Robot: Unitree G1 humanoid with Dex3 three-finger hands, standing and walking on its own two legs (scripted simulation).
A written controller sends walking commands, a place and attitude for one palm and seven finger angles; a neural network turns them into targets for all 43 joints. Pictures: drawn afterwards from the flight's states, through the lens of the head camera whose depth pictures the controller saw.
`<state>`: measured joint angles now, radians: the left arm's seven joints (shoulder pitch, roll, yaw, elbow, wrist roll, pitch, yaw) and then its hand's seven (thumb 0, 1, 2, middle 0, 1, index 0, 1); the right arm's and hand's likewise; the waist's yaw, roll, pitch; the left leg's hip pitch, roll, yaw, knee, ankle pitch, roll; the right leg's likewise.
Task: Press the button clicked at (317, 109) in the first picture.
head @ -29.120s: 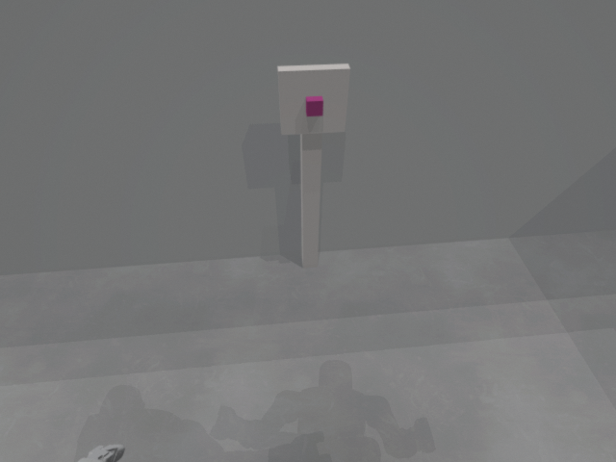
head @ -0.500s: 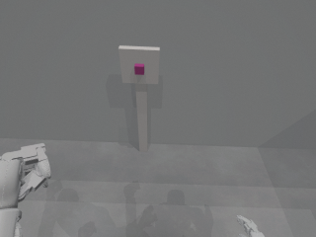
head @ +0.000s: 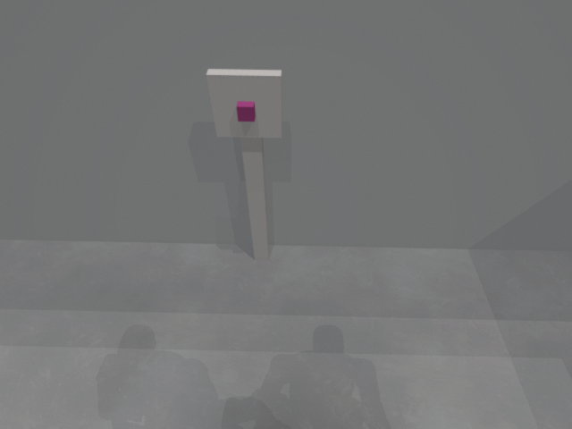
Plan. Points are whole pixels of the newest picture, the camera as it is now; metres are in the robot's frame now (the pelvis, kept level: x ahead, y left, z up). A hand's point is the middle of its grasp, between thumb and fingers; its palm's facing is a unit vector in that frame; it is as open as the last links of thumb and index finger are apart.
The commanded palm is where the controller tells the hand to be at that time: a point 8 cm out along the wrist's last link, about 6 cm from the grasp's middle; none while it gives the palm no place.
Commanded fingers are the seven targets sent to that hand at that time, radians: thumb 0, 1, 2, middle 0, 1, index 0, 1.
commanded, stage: let the arm hang, fingers relaxed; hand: left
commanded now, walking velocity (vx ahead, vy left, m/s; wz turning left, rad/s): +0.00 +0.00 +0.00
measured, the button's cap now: (246, 110) +0.84 +0.14 -0.02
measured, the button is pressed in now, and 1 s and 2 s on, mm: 0 0 0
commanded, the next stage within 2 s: stand and wait in 0.56 s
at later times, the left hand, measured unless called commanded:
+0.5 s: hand out of the picture -0.02 +0.17 -0.18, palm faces +0.03 -0.99 -0.15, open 7.4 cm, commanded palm none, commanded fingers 0.00 0.90 0.90 -0.20 -0.30 -0.20 -0.30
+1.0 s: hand out of the picture +0.01 +0.19 -0.17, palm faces +0.01 -0.98 -0.21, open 7.4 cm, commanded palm none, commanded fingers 0.00 0.90 0.90 -0.20 -0.30 -0.20 -0.30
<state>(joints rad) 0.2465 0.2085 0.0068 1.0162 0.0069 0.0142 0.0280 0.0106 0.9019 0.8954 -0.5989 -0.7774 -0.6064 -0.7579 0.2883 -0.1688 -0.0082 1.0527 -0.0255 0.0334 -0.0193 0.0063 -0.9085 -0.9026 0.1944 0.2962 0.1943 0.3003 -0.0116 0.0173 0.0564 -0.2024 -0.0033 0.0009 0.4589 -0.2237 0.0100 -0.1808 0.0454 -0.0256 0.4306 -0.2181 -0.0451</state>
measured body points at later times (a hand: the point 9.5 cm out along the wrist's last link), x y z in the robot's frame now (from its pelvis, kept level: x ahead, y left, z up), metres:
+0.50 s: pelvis -0.01 +0.02 +0.00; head +0.00 +0.02 +0.45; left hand -0.03 +0.22 -0.16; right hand -0.04 -0.19 -0.16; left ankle +0.02 +0.11 -0.74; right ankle +0.01 -0.09 -0.74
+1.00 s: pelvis +0.01 +0.02 +0.00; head +0.02 +0.01 +0.45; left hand +0.01 +0.25 -0.15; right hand +0.00 -0.20 -0.16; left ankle +0.02 +0.11 -0.74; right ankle +0.01 -0.09 -0.74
